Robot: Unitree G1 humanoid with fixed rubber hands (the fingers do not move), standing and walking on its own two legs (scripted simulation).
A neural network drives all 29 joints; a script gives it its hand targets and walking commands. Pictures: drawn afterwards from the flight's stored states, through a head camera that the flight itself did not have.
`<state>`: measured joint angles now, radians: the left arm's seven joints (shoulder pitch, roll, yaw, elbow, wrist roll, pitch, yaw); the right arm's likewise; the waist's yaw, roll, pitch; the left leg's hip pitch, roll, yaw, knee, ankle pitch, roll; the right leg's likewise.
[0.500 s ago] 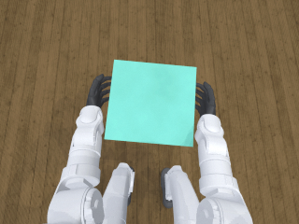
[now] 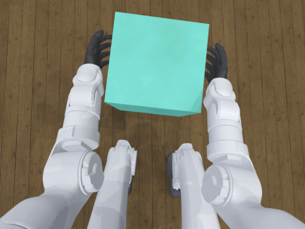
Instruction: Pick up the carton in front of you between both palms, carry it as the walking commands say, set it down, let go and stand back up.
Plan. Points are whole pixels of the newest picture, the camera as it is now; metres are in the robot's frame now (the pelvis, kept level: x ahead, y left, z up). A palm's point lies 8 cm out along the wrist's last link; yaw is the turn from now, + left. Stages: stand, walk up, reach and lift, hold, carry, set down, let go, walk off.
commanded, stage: set down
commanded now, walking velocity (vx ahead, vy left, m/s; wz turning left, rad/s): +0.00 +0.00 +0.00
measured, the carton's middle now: (154, 76) +0.48 +0.02 -0.17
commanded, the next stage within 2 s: none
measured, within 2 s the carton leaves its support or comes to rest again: rests again in 1.10 s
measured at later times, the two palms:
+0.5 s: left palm (105, 66) +0.52 +0.18 -0.25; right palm (195, 79) +0.50 -0.12 -0.25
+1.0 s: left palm (110, 68) +0.54 +0.18 -0.32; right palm (190, 79) +0.52 -0.12 -0.32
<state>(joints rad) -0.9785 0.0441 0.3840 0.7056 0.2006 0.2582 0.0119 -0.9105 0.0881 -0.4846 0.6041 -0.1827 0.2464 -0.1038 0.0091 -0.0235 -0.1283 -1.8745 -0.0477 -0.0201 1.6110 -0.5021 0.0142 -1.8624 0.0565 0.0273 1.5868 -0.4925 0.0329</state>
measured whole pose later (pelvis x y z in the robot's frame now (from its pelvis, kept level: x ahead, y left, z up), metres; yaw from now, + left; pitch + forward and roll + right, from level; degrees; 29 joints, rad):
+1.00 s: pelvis -0.01 +0.00 -0.17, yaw -1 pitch +39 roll -4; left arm -1.48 0.33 0.16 1.02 0.03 0.25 0.05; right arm -1.38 -0.11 -0.39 0.88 0.01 0.23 -0.20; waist 0.01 -0.04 0.29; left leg -2.27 -0.06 -0.02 2.21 -0.62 0.02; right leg -2.24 0.09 0.00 2.17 -0.62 0.07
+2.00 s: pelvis -0.02 +0.00 -0.18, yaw -1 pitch +31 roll -3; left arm -1.56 0.46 0.16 1.19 -0.04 0.11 0.00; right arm -1.51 -0.24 -0.32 1.11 0.05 0.10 -0.13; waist 0.00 -0.04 0.52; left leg -2.18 -0.04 -0.02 2.27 -0.63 0.02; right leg -2.16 0.10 0.00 2.23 -0.62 0.07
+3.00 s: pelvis +0.00 +0.00 +0.03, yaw +0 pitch +47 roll -3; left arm -1.36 0.45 0.24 1.01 -0.01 0.21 -0.06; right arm -1.20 -0.17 -0.33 0.77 0.04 0.22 -0.14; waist -0.04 0.00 0.00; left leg -1.84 -0.06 -0.05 1.44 -0.43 0.01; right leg -1.81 0.06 0.03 1.41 -0.42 0.04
